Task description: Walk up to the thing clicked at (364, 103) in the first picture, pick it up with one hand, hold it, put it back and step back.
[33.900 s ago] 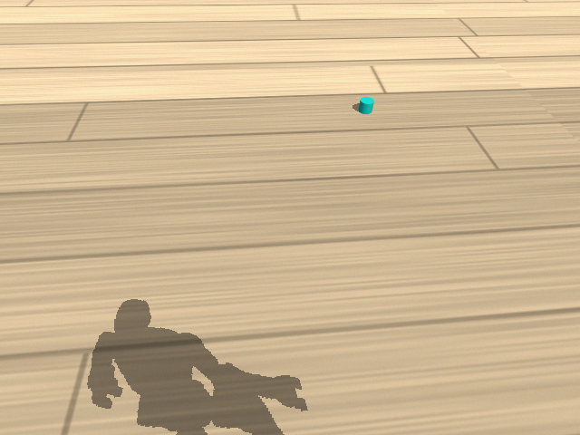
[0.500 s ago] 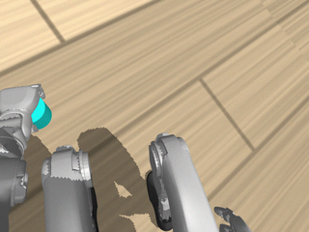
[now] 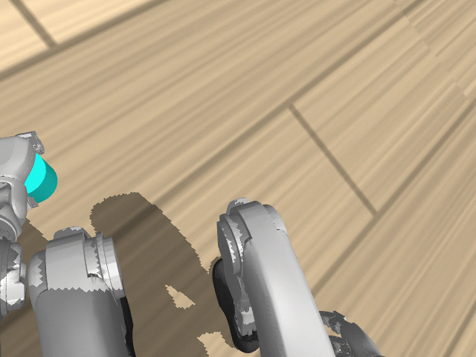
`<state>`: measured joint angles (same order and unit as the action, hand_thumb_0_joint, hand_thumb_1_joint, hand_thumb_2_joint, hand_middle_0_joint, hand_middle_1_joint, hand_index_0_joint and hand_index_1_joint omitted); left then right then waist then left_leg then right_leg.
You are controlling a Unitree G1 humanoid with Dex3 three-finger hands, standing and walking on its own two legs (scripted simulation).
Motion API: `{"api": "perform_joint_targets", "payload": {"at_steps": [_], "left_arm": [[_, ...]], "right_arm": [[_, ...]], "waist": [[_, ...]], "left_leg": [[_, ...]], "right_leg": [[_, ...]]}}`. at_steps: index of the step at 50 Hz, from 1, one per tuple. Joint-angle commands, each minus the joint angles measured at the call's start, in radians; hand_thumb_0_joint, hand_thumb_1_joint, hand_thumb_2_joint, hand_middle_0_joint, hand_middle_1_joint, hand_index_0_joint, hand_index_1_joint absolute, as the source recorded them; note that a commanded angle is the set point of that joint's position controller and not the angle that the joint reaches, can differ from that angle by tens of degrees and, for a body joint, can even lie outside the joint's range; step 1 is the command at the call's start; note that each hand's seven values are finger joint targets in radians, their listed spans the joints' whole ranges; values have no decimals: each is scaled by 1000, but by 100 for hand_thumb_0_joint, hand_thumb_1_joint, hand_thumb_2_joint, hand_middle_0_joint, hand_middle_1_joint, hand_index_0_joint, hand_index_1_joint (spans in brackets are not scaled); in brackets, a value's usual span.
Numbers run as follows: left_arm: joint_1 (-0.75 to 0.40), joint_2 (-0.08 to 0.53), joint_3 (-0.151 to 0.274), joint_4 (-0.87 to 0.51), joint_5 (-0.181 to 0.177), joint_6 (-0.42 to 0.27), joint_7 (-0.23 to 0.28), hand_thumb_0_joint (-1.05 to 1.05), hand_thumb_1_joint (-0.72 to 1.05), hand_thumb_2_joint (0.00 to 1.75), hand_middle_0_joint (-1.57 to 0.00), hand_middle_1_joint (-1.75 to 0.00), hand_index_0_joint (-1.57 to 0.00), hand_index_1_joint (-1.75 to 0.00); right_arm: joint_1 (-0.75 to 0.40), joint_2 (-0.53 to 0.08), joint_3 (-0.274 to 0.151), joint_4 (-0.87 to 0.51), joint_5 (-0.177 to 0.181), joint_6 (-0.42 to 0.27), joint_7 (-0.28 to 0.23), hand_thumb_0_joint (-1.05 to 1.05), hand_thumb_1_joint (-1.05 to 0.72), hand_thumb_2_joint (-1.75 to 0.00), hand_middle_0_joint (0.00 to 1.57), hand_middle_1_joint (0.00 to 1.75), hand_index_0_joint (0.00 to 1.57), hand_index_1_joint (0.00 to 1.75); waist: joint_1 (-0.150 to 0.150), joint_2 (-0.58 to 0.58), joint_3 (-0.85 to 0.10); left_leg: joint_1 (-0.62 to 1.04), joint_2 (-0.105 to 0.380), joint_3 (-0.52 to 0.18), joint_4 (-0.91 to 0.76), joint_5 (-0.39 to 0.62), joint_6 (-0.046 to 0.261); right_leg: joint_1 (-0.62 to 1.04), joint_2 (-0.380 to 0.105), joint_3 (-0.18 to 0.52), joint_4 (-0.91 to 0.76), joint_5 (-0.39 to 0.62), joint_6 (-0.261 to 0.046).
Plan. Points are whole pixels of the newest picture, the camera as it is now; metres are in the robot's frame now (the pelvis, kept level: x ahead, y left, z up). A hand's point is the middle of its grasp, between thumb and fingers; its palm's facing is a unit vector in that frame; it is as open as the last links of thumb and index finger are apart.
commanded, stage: rest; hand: left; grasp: from above
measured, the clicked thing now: (24, 177) +0.43 +0.28 -0.24
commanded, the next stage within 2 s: open in 0.64 s
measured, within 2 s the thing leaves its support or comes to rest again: rests again in 0.38 s
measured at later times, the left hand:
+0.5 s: hand (23, 180) +0.42 +0.28 -0.24, palm faces -0.46 -0.13 -0.88, open 10.7 cm
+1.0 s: hand (26, 178) +0.43 +0.28 -0.24, palm faces -0.44 -0.13 -0.89, open 11.3 cm
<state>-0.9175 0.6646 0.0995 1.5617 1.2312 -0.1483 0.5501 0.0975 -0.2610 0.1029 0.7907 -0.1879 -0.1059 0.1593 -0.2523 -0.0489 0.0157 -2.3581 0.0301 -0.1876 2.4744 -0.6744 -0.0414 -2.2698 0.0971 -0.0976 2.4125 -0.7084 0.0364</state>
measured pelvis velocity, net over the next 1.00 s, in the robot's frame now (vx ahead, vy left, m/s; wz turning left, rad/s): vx -0.01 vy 0.01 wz -0.08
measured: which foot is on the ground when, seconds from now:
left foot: down 0.00-1.00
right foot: down 0.00-1.00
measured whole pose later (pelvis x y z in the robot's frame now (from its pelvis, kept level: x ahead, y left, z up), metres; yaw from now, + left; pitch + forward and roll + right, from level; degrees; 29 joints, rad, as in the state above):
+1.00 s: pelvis -0.01 +0.01 -0.01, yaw -4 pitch +26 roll -12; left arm -0.97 0.83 0.10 1.76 1.25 -0.20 0.69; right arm 0.10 -0.31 0.23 0.76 -0.26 -0.23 0.26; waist -0.33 -0.12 0.11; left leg -2.34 0.03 -0.27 2.54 -0.68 -0.04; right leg -2.23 0.13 -0.16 2.41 -0.68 0.06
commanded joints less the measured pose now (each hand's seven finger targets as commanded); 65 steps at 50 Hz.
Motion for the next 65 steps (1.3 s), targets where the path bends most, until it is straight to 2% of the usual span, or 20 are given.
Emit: {"api": "perform_joint_targets", "payload": {"at_steps": [1, 3, 4, 5, 6, 16, 19, 27, 29, 31, 34, 37, 42, 47, 54, 56, 59, 60, 61, 65], "left_arm": [[-321, 254, 27, -116, -16, -7, 67, 0, 48, 102, -87, -88, -88, -87], [-340, 265, 24, -112, -6, -16, 69, 0, 49, 101, -89, -87, -89, -86], [-337, 295, 48, -144, 2, -22, 73, 0, 50, 101, -89, -87, -89, -87], [-275, 274, 38, -86, -5, -18, 77, 0, 50, 99, -89, -86, -89, -86], [-314, 246, 16, -81, -4, -20, 83, 0, 51, 97, -88, -88, -89, -87], [-312, 293, 34, -76, -12, -27, 122, 0, 52, 98, -88, -90, -90, -88], [-317, 286, 17, -48, -10, -34, 132, 0, 52, 97, -87, -91, -89, -89], [-351, 327, 25, 2, -14, -47, 157, 0, 50, 91, -86, -88, -88, -86], [-298, 303, 16, 46, -13, -42, 157, 0, 49, 90, -84, -88, -87, -85], [-330, 347, 34, 39, -12, -51, 165, 0, 49, 92, -84, -89, -87, -87], [-363, 333, -1, 70, -3, -53, 165, 0, 50, 89, -86, -87, -88, -84], [-319, 372, 36, 100, -3, -53, 172, 0, 50, 87, -85, -87, -88, -84], [-343, 366, 16, 83, 2, -56, 180, 0, 10, 76, -45, -86, -49, -82], [-344, 356, -2, 80, 1, -50, 189, 0, -22, 77, -29, -88, -32, -85], [-342, 337, -22, 109, -11, -20, 191, 0, -35, 87, -19, -96, -21, -93], [-317, 355, -4, 96, -15, -11, 187, 0, -41, 89, -15, -97, -17, -95], [-330, 339, -26, 100, -23, -5, 173, 0, -45, 92, -11, -102, -13, -100], [-313, 348, -3, 82, -37, -5, 173, 0, -46, 93, -10, -104, -12, -101], [-315, 332, -26, 103, -36, -1, 164, 0, -47, 94, -9, -104, -11, -102], [-325, 346, -25, 79, -44, -10, 148, 0, -48, 96, -8, -106, -10, -104]], "right_arm": [[199, -265, -63, -11, -4, -19, -1, 0, -90, -89, 20, 30, 20, 30], [209, -270, -57, -7, -14, -29, 7, 0, -90, -90, 20, 30, 20, 30], [219, -283, -57, -14, -15, -31, 7, 0, -90, -89, 20, 30, 20, 30], [200, -271, -50, -19, -8, -31, 11, 0, -90, -90, 20, 30, 20, 30], [191, -271, -48, -16, -16, -38, 17, 0, -90, -90, 20, 30, 20, 30], [202, -292, -24, -8, -31, -69, 52, 0, -90, -90, 20, 30, 20, 30], [195, -303, -15, -8, -39, -88, 63, 0, -90, -90, 20, 30, 20, 30], [202, -316, 2, -8, -49, -110, 83, 0, -90, -90, 20, 30, 20, 30], [189, -318, 7, -8, -44, -111, 83, 0, -90, -90, 20, 30, 20, 30], [191, -331, 14, -13, -51, -117, 84, 0, -90, -90, 20, 30, 20, 30], [176, -326, 22, -19, -54, -122, 88, 0, -90, -90, 20, 30, 20, 30], [181, -345, 31, -23, -56, -126, 86, 0, -90, -90, 20, 30, 20, 30], [164, -347, 37, -32, -64, -128, 87, 0, -89, -90, 20, 30, 20, 30], [161, -351, 42, -33, -69, -135, 94, 0, -89, -90, 20, 30, 20, 30], [152, -352, 44, -31, -62, -154, 109, 0, -89, -90, 20, 30, 20, 30], [154, -357, 44, -30, -63, -156, 113, 0, -89, -90, 20, 30, 20, 30], [159, -352, 50, -33, -63, -164, 122, 0, -90, -90, 20, 30, 20, 30], [164, -354, 46, -31, -59, -163, 119, 0, -89, -90, 20, 30, 20, 30], [161, -347, 51, -34, -55, -166, 123, 0, -90, -90, 20, 30, 20, 30], [171, -363, 48, -41, -56, -178, 127, 0, -90, -90, 20, 30, 20, 30]], "waist": [[-19, 316, -676], [-35, 318, -663], [-31, 330, -679], [-9, 343, -673], [-38, 335, -655], [-52, 385, -654], [-73, 400, -620], [-97, 341, -590], [-82, 352, -589], [-96, 356, -584], [-115, 351, -541], [-105, 342, -532], [-110, 361, -529], [-114, 369, -512], [-120, 395, -482], [-102, 403, -509], [-117, 388, -501], [-101, 380, -528], [-111, 388, -503], [-117, 374, -507]], "left_leg": [[471, 3, 120, -198, 156, 65], [473, 5, 115, -184, 154, 63], [486, 3, 114, -186, 173, 62], [481, 4, 114, -198, 159, 60], [480, 7, 110, -187, 144, 58], [512, 16, 91, -181, 190, 54], [513, 17, 83, -177, 184, 49], [458, 24, 68, -161, 168, 59], [478, 26, 63, -171, 174, 55], [471, 27, 59, -165, 173, 56], [448, 28, 56, -161, 134, 58], [445, 26, 52, -171, 122, 57], [446, 28, 46, -174, 111, 55], [453, 30, 43, -178, 93, 53], [462, 33, 34, -187, 93, 46], [483, 35, 31, -197, 116, 42], [458, 32, 42, -176, 131, 49], [465, 33, 41, -179, 145, 50], [460, 32, 41, -176, 133, 50], [464, 32, 34, -179, 134, 51]], "right_leg": [[347, 16, -94, -255, 253, -63], [344, 19, -101, -250, 253, -64], [360, 18, -108, -251, 268, -63], [360, 21, -101, -243, 252, -66], [339, 24, -109, -238, 243, -67], [377, 33, -129, -230, 303, -58], [356, 32, -144, -222, 297, -62], [388, 40, -144, -239, 291, -53], [389, 45, -151, -236, 294, -54], [396, 43, -154, -235, 293, -54], [370, 47, -154, -235, 258, -55], [372, 45, -167, -239, 241, -55], [364, 50, -169, -241, 235, -56], [353, 53, -168, -243, 212, -59], [324, 50, -178, -226, 222, -61], [344, 56, -178, -228, 240, -63], [362, 55, -172, -229, 261, -58], [381, 59, -172, -239, 272, -57], [362, 54, -170, -229, 261, -59], [367, 51, -178, -232, 262, -57]]}}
